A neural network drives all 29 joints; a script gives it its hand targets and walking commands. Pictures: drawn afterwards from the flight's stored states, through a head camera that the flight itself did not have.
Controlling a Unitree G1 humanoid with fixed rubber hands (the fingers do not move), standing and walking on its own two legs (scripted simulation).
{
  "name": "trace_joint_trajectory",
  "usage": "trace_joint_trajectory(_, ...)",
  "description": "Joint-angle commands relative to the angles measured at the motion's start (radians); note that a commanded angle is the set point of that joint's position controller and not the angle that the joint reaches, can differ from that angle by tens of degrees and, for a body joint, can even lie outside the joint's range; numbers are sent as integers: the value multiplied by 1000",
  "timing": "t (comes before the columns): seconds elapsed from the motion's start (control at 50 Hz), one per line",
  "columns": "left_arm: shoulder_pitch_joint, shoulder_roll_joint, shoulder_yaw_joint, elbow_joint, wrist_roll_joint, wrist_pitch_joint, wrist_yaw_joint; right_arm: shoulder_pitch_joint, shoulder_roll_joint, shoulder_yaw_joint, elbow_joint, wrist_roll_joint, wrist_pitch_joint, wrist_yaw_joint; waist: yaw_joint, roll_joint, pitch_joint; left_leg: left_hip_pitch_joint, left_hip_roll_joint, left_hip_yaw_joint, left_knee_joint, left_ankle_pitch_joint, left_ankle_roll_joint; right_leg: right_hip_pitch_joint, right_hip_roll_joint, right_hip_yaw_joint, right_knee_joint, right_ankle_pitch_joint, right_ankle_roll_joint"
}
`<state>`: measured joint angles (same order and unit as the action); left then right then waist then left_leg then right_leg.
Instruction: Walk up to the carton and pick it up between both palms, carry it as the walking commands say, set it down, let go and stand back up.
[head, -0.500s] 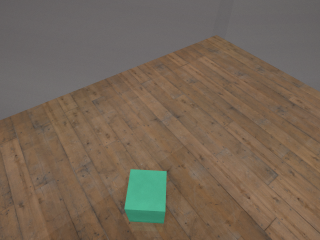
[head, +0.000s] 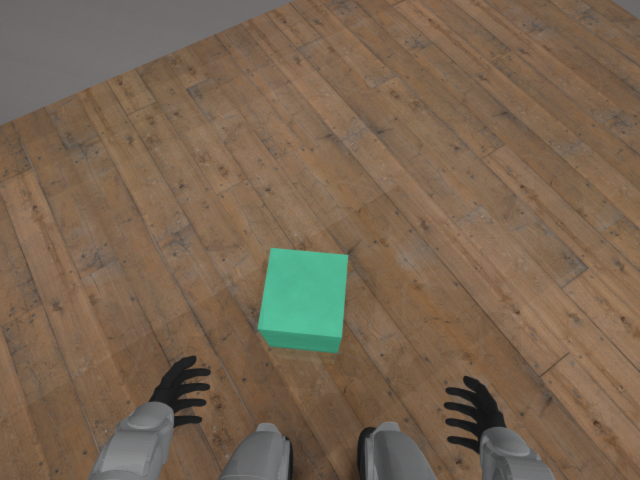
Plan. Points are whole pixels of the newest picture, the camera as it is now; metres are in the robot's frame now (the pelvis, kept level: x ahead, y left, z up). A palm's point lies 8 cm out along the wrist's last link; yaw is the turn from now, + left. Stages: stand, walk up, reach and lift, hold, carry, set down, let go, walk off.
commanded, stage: reach and lift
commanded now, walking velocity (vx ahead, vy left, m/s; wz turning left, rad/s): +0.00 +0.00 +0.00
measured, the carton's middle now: (306, 303) +0.48 +0.06 -0.61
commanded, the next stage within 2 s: none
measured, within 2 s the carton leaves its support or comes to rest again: neither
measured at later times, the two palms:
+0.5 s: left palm (193, 327) +0.31 +0.20 -0.14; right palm (469, 361) +0.27 -0.20 -0.14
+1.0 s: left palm (217, 240) +0.46 +0.20 -0.17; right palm (450, 275) +0.42 -0.19 -0.18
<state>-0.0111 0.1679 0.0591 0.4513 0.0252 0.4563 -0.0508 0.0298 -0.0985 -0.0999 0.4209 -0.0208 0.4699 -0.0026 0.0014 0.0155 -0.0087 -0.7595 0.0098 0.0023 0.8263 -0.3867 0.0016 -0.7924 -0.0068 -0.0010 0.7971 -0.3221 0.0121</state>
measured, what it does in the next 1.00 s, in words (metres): lowers itself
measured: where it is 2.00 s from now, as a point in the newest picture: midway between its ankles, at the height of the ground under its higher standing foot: outside the picture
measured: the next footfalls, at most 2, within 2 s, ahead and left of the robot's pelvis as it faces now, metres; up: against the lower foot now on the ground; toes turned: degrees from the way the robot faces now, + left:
none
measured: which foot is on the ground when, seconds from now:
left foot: down 0.00-1.00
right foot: down 0.00-1.00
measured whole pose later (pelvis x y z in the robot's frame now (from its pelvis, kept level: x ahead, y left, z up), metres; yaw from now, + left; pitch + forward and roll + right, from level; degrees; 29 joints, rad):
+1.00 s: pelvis -0.05 +0.00 -0.07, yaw +1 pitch +40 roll -1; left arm -1.16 0.34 0.21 0.97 -0.01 0.20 -0.03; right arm -1.00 -0.16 -0.33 0.79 0.03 0.21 -0.13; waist -0.05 0.01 0.02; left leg -1.43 -0.01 -0.02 1.07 -0.34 0.00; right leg -1.44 -0.02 -0.02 1.02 -0.27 0.02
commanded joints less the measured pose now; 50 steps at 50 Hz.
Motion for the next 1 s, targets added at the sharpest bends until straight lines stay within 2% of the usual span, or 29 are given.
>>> trace_joint_trajectory(0.0, 17, 45, 19, -26, 23, 18, 6, 56, -74, -34, -52, -21, 19, -10, -32, -19, -476, 167, -32, -25, -8, 407, -8, 234, 51, -13, 40, 390, 2)
trace_joint_trajectory(0.02, 20, 42, 24, -34, 22, 19, 7, 63, -67, -21, -55, -11, 24, -11, -29, -12, -503, 172, -35, -28, -2, 420, -14, 246, 56, -17, 44, 393, 2)
trace_joint_trajectory(0.04, -7, 59, 36, -46, 23, 22, 5, 49, -63, -10, -71, -2, 32, -15, -27, -12, -497, 162, -41, -17, -1, 356, -12, 256, 53, -13, 39, 352, 2)
trace_joint_trajectory(0.1, -175, 105, 67, -91, 32, 20, 3, -129, -49, -13, -138, 11, 33, -25, -14, 1, -415, 59, -43, -13, -1, 183, 5, 196, 42, -7, 41, 186, 7)
trace_joint_trajectory(0.16, -344, 133, 78, -79, 34, 20, -3, -295, -35, -14, -124, 32, 38, -42, -11, 16, -292, -25, -40, 0, 9, 0, 18, 111, 27, -9, 42, -25, 7)
trace_joint_trajectory(0.18, -385, 145, 87, -63, 35, 27, -4, -351, -41, -15, -119, 46, 45, -45, 2, 34, -269, -45, -37, 6, 16, -51, 18, 88, 24, -10, 47, -91, 8)
trace_joint_trajectory(0.22, -479, 140, 65, -16, 12, 44, -6, -426, -40, -22, -81, 63, 60, -55, -8, 45, -247, -52, -32, 13, 17, -119, 19, 73, 24, -20, 51, -166, 5)
trace_joint_trajectory(0.24, -520, 136, 55, 25, -5, 58, -6, -466, -50, -21, -56, 63, 73, -62, -8, 28, -244, -62, -30, 19, 20, -142, 18, 69, 26, -25, 49, -199, 4)
trace_joint_trajectory(0.26, -582, 144, 47, 44, -13, 67, -10, -506, -59, -35, -46, 61, 82, -70, -23, 32, -264, -56, -31, 24, 23, -149, 17, 70, 30, -25, 52, -205, 1)
trace_joint_trajectory(0.28, -609, 157, 57, 75, -21, 79, -8, -537, -78, -47, -26, 53, 95, -78, -23, 30, -291, -67, -31, 27, 27, -155, 16, 90, 32, -24, 57, -207, -1)
trace_joint_trajectory(0.3, -655, 167, 54, 102, -32, 85, -10, -569, -84, -53, -14, 48, 103, -86, -35, 6, -308, -71, -29, 29, 31, -162, 19, 106, 35, -24, 62, -208, 0)
trace_joint_trajectory(0.34, -735, 167, 52, 162, -51, 87, -7, -622, -87, -81, 45, 34, 105, -103, -72, -5, -325, -78, -33, 27, 41, -151, 18, 97, 39, -30, 74, -188, -1)
trace_joint_trajectory(0.36, -785, 178, 70, 168, -50, 79, -6, -659, -88, -90, 64, 35, 100, -109, -65, 9, -347, -88, -37, 26, 48, -132, 17, 100, 36, -25, 80, -169, -2)
trace_joint_trajectory(0.38, -817, 180, 84, 196, -53, 68, -3, -686, -82, -105, 92, 27, 92, -117, -75, -8, -370, -86, -35, 25, 53, -116, 18, 96, 34, -25, 86, -150, 3)
trace_joint_trajectory(0.42, -880, 184, 106, 239, -50, 39, 3, -729, -67, -120, 140, 31, 66, -126, -77, 0, -397, -89, -36, 21, 63, -75, 15, 65, 31, -25, 95, -105, 6)
trace_joint_trajectory(0.48, -970, 208, 136, 281, -23, -12, 11, -832, -47, -129, 152, 53, 15, -136, -40, 24, -498, -105, -40, 17, 84, 12, 11, 33, 33, -24, 121, -15, 12)
trace_joint_trajectory(0.56, -1009, 227, 166, 336, -15, -82, 24, -932, -59, -140, 128, 67, -63, -154, -11, 2, -647, -128, -58, 23, 118, 153, 0, 36, 46, -17, 143, 137, 24)
trace_joint_trajectory(0.62, -1024, 239, 185, 328, -5, -137, 38, -967, -84, -124, 110, 84, -114, -158, 1, 1, -816, -129, -74, 24, 139, 283, -14, 68, 55, -10, 166, 298, 29)
trace_joint_trajectory(0.66, -1062, 237, 185, 343, -12, -168, 39, -973, -95, -137, 156, 74, -146, -159, -21, 4, -833, -158, -82, 21, 145, 328, -23, 49, 62, -16, 180, 358, 30)
trace_joint_trajectory(0.68, -1079, 245, 190, 343, -20, -184, 39, -994, -100, -137, 159, 71, -160, -160, -21, -5, -859, -176, -83, 20, 151, 342, -25, 49, 64, -16, 190, 376, 31)
trace_joint_trajectory(0.76, -1195, 270, 194, 340, -25, -239, 38, -1040, -114, -185, 214, 51, -221, -154, -67, 11, -878, -187, -82, 11, 166, 378, -29, -49, 73, -25, 194, 393, 35)
trace_joint_trajectory(0.8, -1257, 266, 171, 325, -37, -256, 35, -1077, -127, -202, 228, 53, -244, -146, -73, 49, -911, -134, -78, 0, 170, 411, -34, -107, 76, -31, 193, 379, 28)
trace_joint_trajectory(0.9, -1370, 254, 150, 411, -41, -273, 22, -1185, -147, -230, 278, 50, -277, -126, -74, 98, -878, -148, -71, -20, 179, 389, -38, -244, 72, -33, 199, 307, 21)
trace_joint_trajectory(0.98, -1470, 266, 179, 452, -11, -287, 22, -1310, -162, -261, 264, 34, -303, -115, -70, 78, -914, -203, -73, -15, 185, 357, -30, -253, 75, -26, 207, 290, 25)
